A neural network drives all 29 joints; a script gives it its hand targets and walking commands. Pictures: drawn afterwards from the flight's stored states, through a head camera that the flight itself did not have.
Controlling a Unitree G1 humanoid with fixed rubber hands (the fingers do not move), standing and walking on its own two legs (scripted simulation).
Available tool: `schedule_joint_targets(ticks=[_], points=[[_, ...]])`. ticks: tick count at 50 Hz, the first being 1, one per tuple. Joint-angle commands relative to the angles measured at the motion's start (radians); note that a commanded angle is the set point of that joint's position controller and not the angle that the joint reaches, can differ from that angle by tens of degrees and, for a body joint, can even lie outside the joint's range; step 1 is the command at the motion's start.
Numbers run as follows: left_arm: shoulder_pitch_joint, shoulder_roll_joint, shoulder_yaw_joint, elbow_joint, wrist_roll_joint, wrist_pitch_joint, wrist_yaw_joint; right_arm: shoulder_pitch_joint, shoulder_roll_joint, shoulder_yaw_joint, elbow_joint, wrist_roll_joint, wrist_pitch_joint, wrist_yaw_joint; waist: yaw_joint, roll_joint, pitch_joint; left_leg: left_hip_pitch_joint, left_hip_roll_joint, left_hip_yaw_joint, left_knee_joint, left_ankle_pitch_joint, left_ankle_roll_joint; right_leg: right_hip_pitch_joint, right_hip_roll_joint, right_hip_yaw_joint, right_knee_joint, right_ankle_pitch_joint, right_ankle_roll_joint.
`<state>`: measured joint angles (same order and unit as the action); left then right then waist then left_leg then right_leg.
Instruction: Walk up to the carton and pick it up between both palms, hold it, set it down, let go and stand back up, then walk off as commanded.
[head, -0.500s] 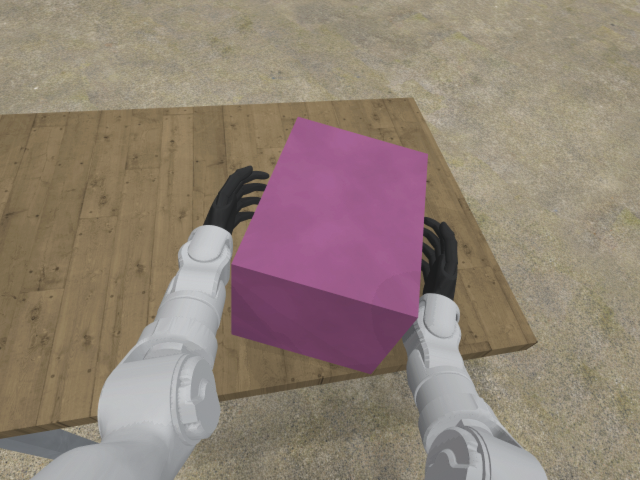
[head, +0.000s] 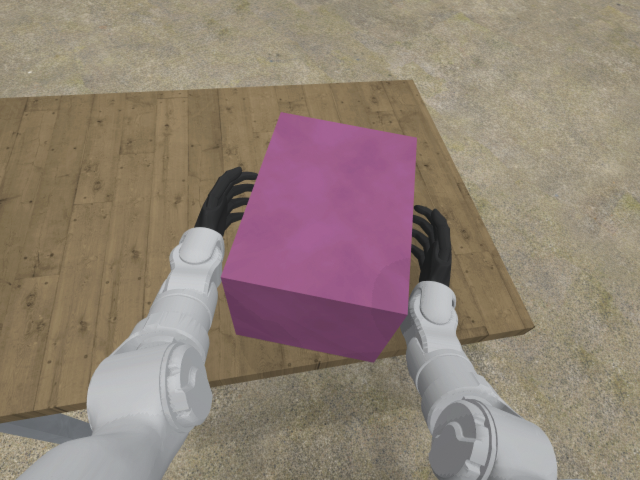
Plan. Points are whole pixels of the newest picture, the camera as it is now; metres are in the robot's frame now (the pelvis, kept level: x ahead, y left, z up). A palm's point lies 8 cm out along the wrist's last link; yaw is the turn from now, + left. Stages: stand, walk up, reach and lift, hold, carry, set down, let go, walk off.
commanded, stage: set down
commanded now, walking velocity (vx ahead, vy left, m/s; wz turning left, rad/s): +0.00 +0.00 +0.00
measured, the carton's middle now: (326, 235) +0.42 -0.03 -0.01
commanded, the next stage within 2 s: none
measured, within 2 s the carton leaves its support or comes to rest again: rests again in 0.36 s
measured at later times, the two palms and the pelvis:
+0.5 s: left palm (198, 223) +0.43 +0.14 +0.03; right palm (415, 270) +0.35 -0.14 +0.01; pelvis -0.02 +0.02 -0.01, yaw -1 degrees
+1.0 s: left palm (174, 263) +0.37 +0.17 +0.02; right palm (427, 301) +0.30 -0.14 +0.02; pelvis -0.06 +0.03 -0.02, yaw +0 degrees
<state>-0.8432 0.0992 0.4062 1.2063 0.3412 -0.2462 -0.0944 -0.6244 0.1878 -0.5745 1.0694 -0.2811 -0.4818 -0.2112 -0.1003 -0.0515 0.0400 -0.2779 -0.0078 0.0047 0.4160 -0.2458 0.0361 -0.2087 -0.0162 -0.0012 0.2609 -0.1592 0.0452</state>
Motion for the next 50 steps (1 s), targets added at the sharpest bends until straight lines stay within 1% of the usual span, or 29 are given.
schedule_joint_targets(ticks=[1,4,5,7,8,9,12,15,16,17,18,19,22,24,26,29,30,31,36,37,39,40,43,44,45,47,48,49,50], points=[[-0.577,0.12,-0.127,-0.069,-0.08,-0.04,0.035,-0.451,-0.066,0.158,0.04,-0.056,0.002,-0.008,-0.029,0.154,-0.664,-0.034,0.009,0.066,0.055,0.498,-0.123,0.154,0.047,-0.087,0.134,0.517,-0.032],[-0.613,0.201,-0.196,-0.097,-0.183,-0.051,0.077,-0.487,-0.13,0.199,0.022,0.069,-0.004,-0.042,-0.04,0.179,-0.806,-0.077,0.004,0.055,0.102,0.521,-0.131,0.146,0.054,-0.071,0.171,0.596,-0.03],[-0.637,0.197,-0.223,-0.103,-0.215,-0.053,0.084,-0.504,-0.115,0.212,0.018,0.101,-0.001,-0.049,-0.045,0.186,-0.837,-0.092,0.002,0.054,0.114,0.513,-0.131,0.141,0.052,-0.067,0.179,0.597,-0.028],[-0.656,0.156,-0.255,-0.072,-0.241,-0.051,0.086,-0.534,-0.048,0.226,0.024,0.138,0.01,-0.052,-0.059,0.192,-0.85,-0.126,0.003,0.05,0.129,0.483,-0.129,0.114,0.045,-0.065,0.19,0.574,-0.024],[-0.655,0.138,-0.269,-0.06,-0.244,-0.048,0.087,-0.54,-0.036,0.224,0.036,0.148,0.012,-0.054,-0.064,0.2,-0.855,-0.11,0.008,0.046,0.137,0.505,-0.135,0.095,0.048,-0.069,0.193,0.57,-0.024],[-0.654,0.134,-0.27,-0.047,-0.243,-0.044,0.085,-0.543,-0.034,0.233,0.038,0.162,0.015,-0.054,-0.059,0.206,-0.863,-0.102,0.008,0.045,0.145,0.518,-0.135,0.085,0.045,-0.065,0.194,0.573,-0.023],[-0.656,0.139,-0.26,-0.02,-0.229,-0.034,0.088,-0.561,-0.079,0.22,0.054,0.173,0.021,-0.055,-0.06,0.222,-0.89,-0.056,0.017,0.037,0.162,0.572,-0.148,0.036,0.051,-0.074,0.194,0.559,-0.024],[-0.666,0.139,-0.287,-0.033,-0.241,-0.029,0.097,-0.583,-0.15,0.202,0.06,0.193,0.011,-0.052,-0.078,0.26,-0.931,0.044,0.029,0.021,0.196,0.696,-0.179,-0.066,0.07,-0.096,0.186,0.549,-0.037],[-0.675,0.13,-0.295,-0.027,-0.249,-0.027,0.098,-0.6,-0.15,0.205,0.062,0.197,0.016,-0.049,-0.074,0.265,-0.913,0.057,0.034,0.019,0.201,0.707,-0.182,-0.105,0.07,-0.101,0.181,0.51,-0.04],[-0.68,0.131,-0.305,-0.02,-0.259,-0.024,0.098,-0.6,-0.16,0.194,0.076,0.201,0.02,-0.05,-0.088,0.268,-0.903,0.065,0.033,0.017,0.204,0.699,-0.185,-0.131,0.073,-0.105,0.176,0.488,-0.043],[-0.684,0.129,-0.317,-0.013,-0.267,-0.02,0.1,-0.607,-0.174,0.191,0.086,0.207,0.025,-0.05,-0.091,0.275,-0.88,0.079,0.036,0.014,0.203,0.693,-0.189,-0.159,0.073,-0.107,0.174,0.46,-0.045],[-0.683,0.135,-0.328,-0.018,-0.279,-0.019,0.104,-0.606,-0.189,0.184,0.087,0.211,0.024,-0.052,-0.099,0.28,-0.885,0.083,0.035,0.014,0.208,0.698,-0.195,-0.17,0.076,-0.11,0.175,0.462,-0.047],[-0.682,0.153,-0.354,-0.009,-0.314,-0.013,0.111,-0.618,-0.24,0.179,0.096,0.226,0.032,-0.055,-0.104,0.29,-0.891,0.103,0.041,0.004,0.218,0.714,-0.208,-0.212,0.082,-0.117,0.183,0.435,-0.052],[-0.689,0.146,-0.377,-0.009,-0.328,-0.012,0.113,-0.627,-0.24,0.172,0.109,0.229,0.037,-0.054,-0.114,0.303,-0.884,0.099,0.044,-0.003,0.219,0.7,-0.216,-0.234,0.082,-0.121,0.187,0.405,-0.052],[-0.662,0.159,-0.391,-0.017,-0.347,-0.01,0.115,-0.605,-0.262,0.188,0.097,0.247,0.037,-0.055,-0.109,0.302,-0.904,0.11,0.04,-0.001,0.226,0.714,-0.219,-0.224,0.083,-0.117,0.189,0.423,-0.052],[-0.629,0.176,-0.387,-0.04,-0.35,-0.005,0.113,-0.573,-0.272,0.207,0.096,0.263,0.034,-0.056,-0.096,0.311,-0.922,0.122,0.039,-0.008,0.237,0.749,-0.225,-0.213,0.084,-0.112,0.201,0.442,-0.048],[-0.636,0.179,-0.4,-0.041,-0.358,-0.005,0.111,-0.582,-0.281,0.197,0.117,0.262,0.037,-0.056,-0.107,0.319,-0.904,0.12,0.041,-0.013,0.238,0.741,-0.227,-0.227,0.083,-0.114,0.202,0.425,-0.05],[-0.613,0.188,-0.398,-0.042,-0.362,0.0,0.11,-0.569,-0.291,0.21,0.105,0.276,0.035,-0.058,-0.098,0.317,-0.907,0.118,0.036,-0.009,0.239,0.73,-0.228,-0.212,0.083,-0.112,0.202,0.436,-0.051],[-0.573,0.228,-0.407,-0.038,-0.394,0.017,0.1,-0.525,-0.307,0.243,0.095,0.306,0.057,-0.067,-0.093,0.295,-0.843,0.08,0.028,-0.006,0.226,0.616,-0.214,-0.179,0.077,-0.1,0.207,0.414,-0.048],[-0.534,0.234,-0.4,-0.05,-0.396,0.022,0.095,-0.49,-0.301,0.27,0.067,0.32,0.056,-0.069,-0.078,0.284,-0.847,0.078,0.023,-0.002,0.227,0.609,-0.209,-0.155,0.077,-0.097,0.212,0.434,-0.047],[-0.522,0.237,-0.413,-0.055,-0.407,0.028,0.088,-0.485,-0.298,0.282,0.069,0.334,0.061,-0.073,-0.08,0.287,-0.826,0.071,0.026,-0.008,0.223,0.581,-0.207,-0.157,0.076,-0.097,0.218,0.423,-0.045],[-0.534,0.251,-0.415,-0.046,-0.415,0.029,0.084,-0.49,-0.3,0.286,0.071,0.341,0.069,-0.075,-0.084,0.277,-0.796,0.047,0.022,-0.004,0.218,0.525,-0.202,-0.156,0.074,-0.094,0.214,0.394,-0.045],[-0.506,0.254,-0.437,-0.066,-0.446,0.034,0.077,-0.474,-0.292,0.311,0.03,0.363,0.082,-0.081,-0.075,0.269,-0.783,0.034,0.022,-0.009,0.208,0.459,-0.192,-0.148,0.074,-0.092,0.225,0.378,-0.044],[-0.52,0.266,-0.441,-0.066,-0.456,0.033,0.076,-0.481,-0.293,0.313,0.015,0.367,0.091,-0.082,-0.073,0.266,-0.77,0.022,0.021,-0.01,0.202,0.414,-0.184,-0.153,0.072,-0.091,0.228,0.35,-0.045],[-0.492,0.269,-0.444,-0.081,-0.463,0.034,0.074,-0.452,-0.291,0.323,-0.001,0.373,0.093,-0.087,-0.076,0.264,-0.771,0.018,0.018,-0.009,0.198,0.394,-0.182,-0.137,0.074,-0.091,0.23,0.357,-0.043],[-0.499,0.275,-0.465,-0.109,-0.486,0.03,0.071,-0.458,-0.29,0.328,-0.035,0.385,0.102,-0.087,-0.077,0.272,-0.767,0.01,0.02,-0.017,0.191,0.354,-0.177,-0.148,0.074,-0.094,0.238,0.324,-0.044],[-0.505,0.28,-0.471,-0.119,-0.495,0.028,0.071,-0.466,-0.291,0.328,-0.049,0.387,0.109,-0.088,-0.073,0.274,-0.763,0.002,0.021,-0.022,0.183,0.314,-0.174,-0.153,0.072,-0.093,0.241,0.298,-0.044],[-0.498,0.283,-0.483,-0.143,-0.507,0.028,0.071,-0.458,-0.29,0.333,-0.072,0.393,0.115,-0.089,-0.074,0.279,-0.769,-0.002,0.023,-0.027,0.182,0.288,-0.171,-0.153,0.074,-0.093,0.247,0.291,-0.045],[-0.525,0.289,-0.498,-0.136,-0.522,0.026,0.072,-0.481,-0.297,0.329,-0.074,0.395,0.131,-0.088,-0.08,0.281,-0.749,-0.028,0.026,-0.029,0.169,0.233,-0.164,-0.158,0.073,-0.097,0.253,0.253,-0.045]])
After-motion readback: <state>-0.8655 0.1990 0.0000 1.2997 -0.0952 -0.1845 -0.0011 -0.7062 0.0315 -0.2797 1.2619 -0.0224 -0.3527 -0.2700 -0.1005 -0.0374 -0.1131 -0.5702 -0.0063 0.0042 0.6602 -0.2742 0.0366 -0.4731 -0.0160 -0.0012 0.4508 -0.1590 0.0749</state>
